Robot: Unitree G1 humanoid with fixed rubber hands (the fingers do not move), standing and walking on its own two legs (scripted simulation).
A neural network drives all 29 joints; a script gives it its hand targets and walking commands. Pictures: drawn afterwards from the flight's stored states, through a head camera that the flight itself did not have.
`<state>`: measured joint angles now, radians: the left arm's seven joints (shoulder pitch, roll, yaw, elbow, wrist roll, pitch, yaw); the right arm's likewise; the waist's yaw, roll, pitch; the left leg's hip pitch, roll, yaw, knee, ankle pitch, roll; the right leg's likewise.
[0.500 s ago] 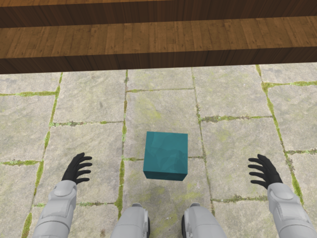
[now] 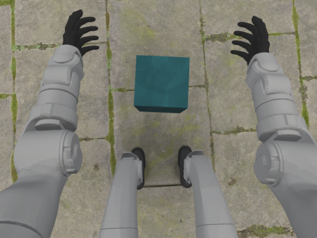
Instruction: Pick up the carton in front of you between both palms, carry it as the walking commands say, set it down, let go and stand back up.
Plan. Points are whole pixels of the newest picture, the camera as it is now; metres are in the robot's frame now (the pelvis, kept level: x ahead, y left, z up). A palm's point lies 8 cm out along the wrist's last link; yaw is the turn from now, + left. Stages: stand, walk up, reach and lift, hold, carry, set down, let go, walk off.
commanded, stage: reach and lift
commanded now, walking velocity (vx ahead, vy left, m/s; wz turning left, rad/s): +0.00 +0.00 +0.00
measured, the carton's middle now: (161, 88) +0.51 -0.01 -0.52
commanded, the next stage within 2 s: none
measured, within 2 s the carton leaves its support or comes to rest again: leaves its support in 1.82 s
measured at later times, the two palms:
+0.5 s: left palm (103, 69) +0.53 +0.18 -0.27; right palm (222, 73) +0.50 -0.20 -0.27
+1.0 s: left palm (117, 83) +0.53 +0.17 -0.45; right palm (205, 85) +0.50 -0.19 -0.45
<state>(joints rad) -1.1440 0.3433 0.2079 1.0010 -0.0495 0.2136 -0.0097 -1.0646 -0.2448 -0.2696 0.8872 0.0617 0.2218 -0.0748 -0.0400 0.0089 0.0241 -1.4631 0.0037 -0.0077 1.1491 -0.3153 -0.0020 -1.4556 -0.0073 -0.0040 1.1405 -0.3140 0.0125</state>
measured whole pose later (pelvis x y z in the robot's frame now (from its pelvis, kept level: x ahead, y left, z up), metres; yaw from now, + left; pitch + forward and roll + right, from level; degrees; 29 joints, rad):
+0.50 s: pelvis +0.02 +0.00 -0.11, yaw -1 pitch +54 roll -1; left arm -1.12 0.28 0.24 0.96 -0.02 0.05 0.05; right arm -1.05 -0.20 -0.31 0.88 0.04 0.04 -0.08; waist -0.03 0.01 -0.10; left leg -2.03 0.00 -0.01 1.59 -0.49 0.00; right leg -2.02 0.00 0.01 1.58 -0.49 0.02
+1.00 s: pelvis -0.03 +0.00 -0.27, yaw -1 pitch +39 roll -1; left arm -1.51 0.42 0.03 1.21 -0.23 0.05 0.10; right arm -1.44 -0.33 -0.12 1.15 0.24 0.04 -0.14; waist -0.03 -0.01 0.35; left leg -2.29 -0.01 -0.03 2.14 -0.52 -0.01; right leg -2.28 0.01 0.00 2.13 -0.52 0.03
